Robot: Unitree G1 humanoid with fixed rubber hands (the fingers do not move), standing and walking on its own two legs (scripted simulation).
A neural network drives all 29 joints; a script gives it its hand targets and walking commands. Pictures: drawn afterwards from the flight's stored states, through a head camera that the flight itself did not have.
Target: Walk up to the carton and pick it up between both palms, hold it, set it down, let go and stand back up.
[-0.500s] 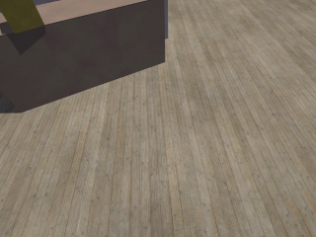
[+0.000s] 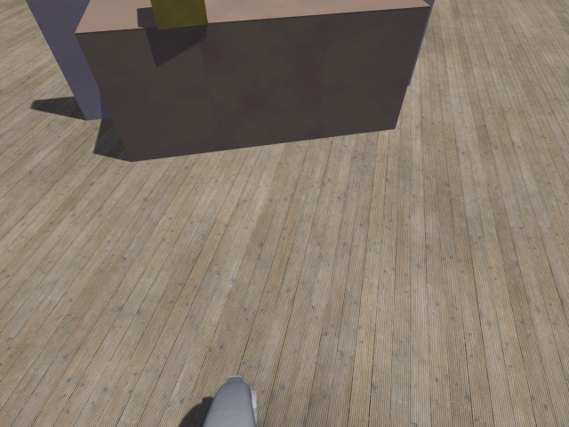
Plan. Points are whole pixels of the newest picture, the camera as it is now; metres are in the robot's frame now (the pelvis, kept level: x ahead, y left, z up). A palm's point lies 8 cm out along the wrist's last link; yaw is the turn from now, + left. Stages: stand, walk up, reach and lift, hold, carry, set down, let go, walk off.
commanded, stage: walk up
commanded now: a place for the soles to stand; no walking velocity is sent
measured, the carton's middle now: out of the picture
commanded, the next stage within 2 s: none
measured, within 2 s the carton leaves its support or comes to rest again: neither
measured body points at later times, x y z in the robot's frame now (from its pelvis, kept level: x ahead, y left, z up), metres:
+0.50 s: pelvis +0.24 +0.04 +0.00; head +0.22 +0.04 +0.45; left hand +0.30 +0.31 -0.12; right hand +0.26 -0.20 -0.15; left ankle +0.20 +0.17 -0.71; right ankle +0.39 -0.08 -0.68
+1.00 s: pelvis +0.49 +0.08 +0.00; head +0.50 +0.10 +0.45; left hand +0.33 +0.27 -0.14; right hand +0.72 -0.07 -0.11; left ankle +0.62 +0.25 -0.69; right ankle +0.42 -0.08 -0.71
